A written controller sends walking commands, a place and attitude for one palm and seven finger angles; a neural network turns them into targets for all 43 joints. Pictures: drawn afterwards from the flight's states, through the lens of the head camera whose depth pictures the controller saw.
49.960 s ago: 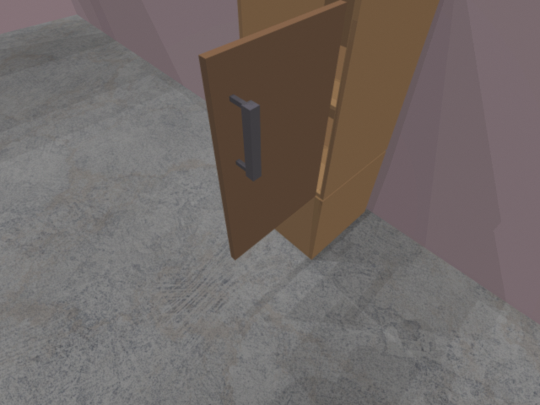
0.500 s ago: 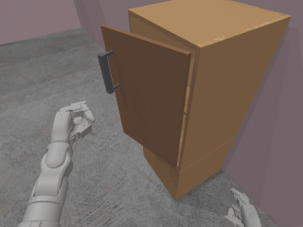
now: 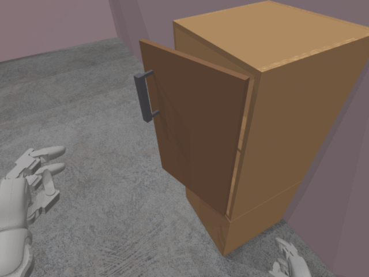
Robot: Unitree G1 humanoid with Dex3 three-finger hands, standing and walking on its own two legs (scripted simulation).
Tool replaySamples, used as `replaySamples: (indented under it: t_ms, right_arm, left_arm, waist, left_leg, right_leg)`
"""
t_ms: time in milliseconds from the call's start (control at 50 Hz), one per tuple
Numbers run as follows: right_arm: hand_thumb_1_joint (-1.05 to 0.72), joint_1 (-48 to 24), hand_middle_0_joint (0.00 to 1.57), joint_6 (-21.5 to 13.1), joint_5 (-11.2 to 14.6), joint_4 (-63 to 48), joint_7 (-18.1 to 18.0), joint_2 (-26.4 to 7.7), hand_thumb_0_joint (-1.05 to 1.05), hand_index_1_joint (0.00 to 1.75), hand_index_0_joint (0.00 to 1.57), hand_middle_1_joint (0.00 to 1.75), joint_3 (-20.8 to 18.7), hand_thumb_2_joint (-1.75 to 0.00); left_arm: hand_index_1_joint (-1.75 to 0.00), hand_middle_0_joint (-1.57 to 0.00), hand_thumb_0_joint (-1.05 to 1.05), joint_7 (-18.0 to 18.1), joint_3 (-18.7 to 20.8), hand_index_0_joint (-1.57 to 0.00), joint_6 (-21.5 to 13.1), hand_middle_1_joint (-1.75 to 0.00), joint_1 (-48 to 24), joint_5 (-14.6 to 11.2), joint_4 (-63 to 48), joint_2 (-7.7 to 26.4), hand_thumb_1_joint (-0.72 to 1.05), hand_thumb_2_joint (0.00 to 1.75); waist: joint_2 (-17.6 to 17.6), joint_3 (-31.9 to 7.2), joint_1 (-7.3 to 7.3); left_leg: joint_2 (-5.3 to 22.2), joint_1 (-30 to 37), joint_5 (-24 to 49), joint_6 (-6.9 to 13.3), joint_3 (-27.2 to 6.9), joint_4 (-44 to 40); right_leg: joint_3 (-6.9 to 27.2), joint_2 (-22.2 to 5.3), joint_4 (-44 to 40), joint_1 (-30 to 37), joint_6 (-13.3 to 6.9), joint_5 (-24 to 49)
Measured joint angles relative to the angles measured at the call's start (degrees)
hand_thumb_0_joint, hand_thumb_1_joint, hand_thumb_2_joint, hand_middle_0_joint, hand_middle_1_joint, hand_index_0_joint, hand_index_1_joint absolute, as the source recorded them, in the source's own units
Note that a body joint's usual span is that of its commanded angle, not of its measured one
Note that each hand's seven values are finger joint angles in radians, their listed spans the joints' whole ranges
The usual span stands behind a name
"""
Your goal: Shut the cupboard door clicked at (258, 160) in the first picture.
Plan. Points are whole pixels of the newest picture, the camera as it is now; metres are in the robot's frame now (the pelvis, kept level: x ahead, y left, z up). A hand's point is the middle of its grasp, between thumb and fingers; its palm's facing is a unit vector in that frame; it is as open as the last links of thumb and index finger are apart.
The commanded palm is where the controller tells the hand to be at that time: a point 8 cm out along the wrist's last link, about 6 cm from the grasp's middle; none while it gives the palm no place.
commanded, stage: draw the hand back to the body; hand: left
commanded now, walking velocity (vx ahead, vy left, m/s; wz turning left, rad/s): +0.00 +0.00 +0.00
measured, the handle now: (148, 96) +0.62 +0.19 +0.08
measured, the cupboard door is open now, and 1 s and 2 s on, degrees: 18 18 18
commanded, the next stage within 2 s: step back with the hand held close in 0.46 s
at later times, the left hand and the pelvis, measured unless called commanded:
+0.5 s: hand (38, 206) +0.18 +0.26 +0.16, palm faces +0.48 -0.79 -0.39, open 7.4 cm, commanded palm +0.13 +0.30 +0.17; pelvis -0.01 +0.00 +0.00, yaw +0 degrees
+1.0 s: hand (9, 226) +0.14 +0.29 +0.16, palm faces +0.42 -0.76 -0.49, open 7.4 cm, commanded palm +0.08 +0.32 +0.17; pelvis -0.06 +0.02 -0.01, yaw +0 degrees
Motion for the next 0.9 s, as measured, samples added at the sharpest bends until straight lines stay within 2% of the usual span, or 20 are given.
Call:
replaySamples:
  t_ms: [140,260,420,600,700,780,900]
  right_arm:
    - [-0.90,0.72,0.21,-1.24,0.04,0.29,-0.17,-0.56,0.02,0.30,0.20,0.30,-1.13,-0.90]
    - [-0.90,0.10,0.20,-2.23,0.09,0.80,-0.68,-1.07,0.02,0.30,0.20,0.30,-1.38,-0.90]
    - [-0.90,-0.62,0.21,-2.95,-0.07,0.45,-0.81,-0.09,0.02,0.30,0.20,0.30,-0.90,-0.90]
    - [-0.90,-0.08,0.21,-3.10,-0.05,0.50,-0.72,0.25,0.02,0.30,0.20,0.30,-0.72,-0.90]
    - [-0.90,-0.22,0.21,-0.62,0.07,-0.78,-0.16,-0.84,0.02,0.30,0.21,0.30,-1.02,-0.90]
    - [-0.90,-0.77,0.21,1.43,0.31,-1.71,-0.44,-1.71,0.02,0.30,0.21,0.30,-2.05,-0.90]
    - [-0.90,-0.80,0.21,3.70,0.65,-3.64,-1.27,-1.75,0.02,0.30,0.20,0.30,-2.77,-0.90]
  left_arm:
    - [-0.47,-0.37,0.01,0.66,3.82,-0.36,-0.84,-0.47,6.42,-0.04,-4.54,1.34,0.89,0.90]
    - [-0.36,-0.26,0.01,1.30,3.52,-0.26,-1.19,-0.36,4.80,0.27,-3.43,0.17,0.89,0.90]
    - [-0.32,-0.22,0.01,1.05,2.60,-0.22,-1.39,-0.31,4.33,0.32,-3.49,0.10,0.89,0.90]
    - [-0.31,-0.21,0.01,0.81,3.26,-0.21,-1.82,-0.30,4.33,0.12,-3.61,0.61,0.89,0.90]
    - [-0.30,-0.21,0.01,0.75,5.08,-0.21,-4.05,-0.30,5.27,0.26,-3.90,1.68,0.89,0.90]
    - [-0.30,-0.21,0.01,1.17,5.19,-0.21,-4.57,-0.30,7.80,0.03,-5.69,2.79,0.89,0.90]
    - [-0.30,-0.21,0.01,1.70,5.96,-0.21,-4.37,-0.30,9.95,-0.35,-8.18,5.29,0.88,0.90]
  waist:
    - [0.08,-0.61,0.41]
    - [0.01,-0.08,1.06]
    - [-0.73,0.09,0.46]
    - [-0.61,0.65,0.20]
    - [-0.06,-0.63,-1.38]
    - [-0.37,-0.57,-2.38]
    - [-1.80,-0.04,-2.94]
  left_leg:
    - [0.03,-0.16,-0.46,0.00,-0.08,0.58]
    - [-0.23,-0.25,0.03,0.11,-0.48,0.53]
    - [0.06,0.03,0.44,-0.08,-0.23,0.37]
    - [0.30,0.11,0.83,-0.14,0.01,0.19]
    - [0.65,-5.56,0.08,0.15,-0.95,3.69]
    - [-0.05,-8.39,0.18,0.67,-0.52,4.96]
    - [-1.11,-10.50,1.05,1.49,0.47,5.85]
  right_leg:
    - [-0.07,0.01,0.38,-0.02,0.06,-0.38]
    - [-0.44,-0.25,0.44,0.03,0.09,-0.12]
    - [-0.18,0.06,0.31,0.13,-0.12,0.40]
    - [0.06,0.32,-0.24,0.26,-0.19,1.09]
    - [-0.79,0.64,0.16,-3.61,-0.05,1.72]
    - [-0.27,-0.09,1.66,-6.68,0.55,1.88]
    - [0.85,-1.18,3.65,-9.59,1.37,2.45]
